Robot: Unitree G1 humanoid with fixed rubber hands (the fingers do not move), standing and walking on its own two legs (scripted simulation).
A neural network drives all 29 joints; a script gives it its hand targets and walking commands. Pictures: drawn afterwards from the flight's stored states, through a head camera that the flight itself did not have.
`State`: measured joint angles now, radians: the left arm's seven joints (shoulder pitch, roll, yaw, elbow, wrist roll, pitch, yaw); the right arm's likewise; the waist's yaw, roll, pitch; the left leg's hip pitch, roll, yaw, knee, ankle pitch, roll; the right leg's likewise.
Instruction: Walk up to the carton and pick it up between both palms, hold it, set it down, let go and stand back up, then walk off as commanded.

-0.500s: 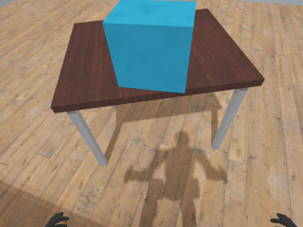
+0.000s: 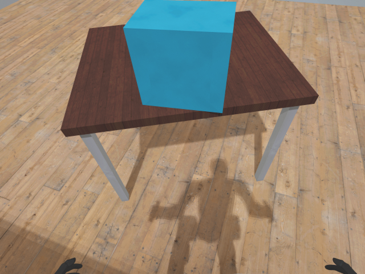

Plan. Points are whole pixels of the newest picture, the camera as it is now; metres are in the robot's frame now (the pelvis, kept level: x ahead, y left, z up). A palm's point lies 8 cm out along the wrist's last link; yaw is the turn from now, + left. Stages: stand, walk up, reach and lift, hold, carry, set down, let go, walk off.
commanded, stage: stand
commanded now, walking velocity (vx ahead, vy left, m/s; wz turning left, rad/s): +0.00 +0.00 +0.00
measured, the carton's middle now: (184, 58) +0.74 +0.01 +0.06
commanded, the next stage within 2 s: none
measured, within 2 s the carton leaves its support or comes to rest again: neither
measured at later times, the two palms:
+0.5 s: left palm out of the picture +0.10 +0.31 -0.08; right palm out of the picture +0.08 -0.32 -0.09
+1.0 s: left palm out of the picture +0.09 +0.31 -0.08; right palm out of the picture +0.08 -0.32 -0.09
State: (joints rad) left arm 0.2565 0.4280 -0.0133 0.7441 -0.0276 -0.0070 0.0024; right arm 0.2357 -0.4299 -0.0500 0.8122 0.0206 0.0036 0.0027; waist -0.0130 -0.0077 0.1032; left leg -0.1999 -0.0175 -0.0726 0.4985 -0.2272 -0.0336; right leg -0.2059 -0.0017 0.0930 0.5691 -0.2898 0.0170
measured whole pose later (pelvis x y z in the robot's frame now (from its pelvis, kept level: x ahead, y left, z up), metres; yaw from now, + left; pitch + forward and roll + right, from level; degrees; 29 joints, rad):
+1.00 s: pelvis +0.00 +0.00 +0.00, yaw +0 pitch -4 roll +1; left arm 0.26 0.43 -0.01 0.76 -0.03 -0.01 0.00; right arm 0.23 -0.43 -0.05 0.83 0.02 0.00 0.00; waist -0.01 -0.01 0.10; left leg -0.19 -0.02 -0.07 0.49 -0.22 -0.03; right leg -0.20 0.00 0.09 0.56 -0.28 0.02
